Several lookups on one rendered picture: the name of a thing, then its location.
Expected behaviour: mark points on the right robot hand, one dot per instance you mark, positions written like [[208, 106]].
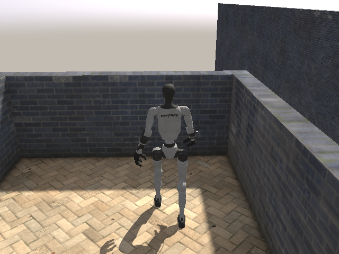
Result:
[[190, 144]]

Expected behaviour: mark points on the robot head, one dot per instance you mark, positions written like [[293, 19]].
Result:
[[168, 91]]

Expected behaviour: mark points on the right robot upper arm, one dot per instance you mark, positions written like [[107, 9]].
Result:
[[188, 119]]

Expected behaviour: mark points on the left robot hand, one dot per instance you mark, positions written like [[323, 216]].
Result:
[[137, 159]]

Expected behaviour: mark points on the robot left forearm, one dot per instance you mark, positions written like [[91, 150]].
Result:
[[142, 143]]

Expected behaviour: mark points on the robot right forearm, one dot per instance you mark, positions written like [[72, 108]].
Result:
[[192, 135]]

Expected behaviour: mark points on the left robot upper arm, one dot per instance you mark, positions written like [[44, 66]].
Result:
[[149, 121]]

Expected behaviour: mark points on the robot right foot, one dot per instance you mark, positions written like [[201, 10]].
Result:
[[181, 222]]

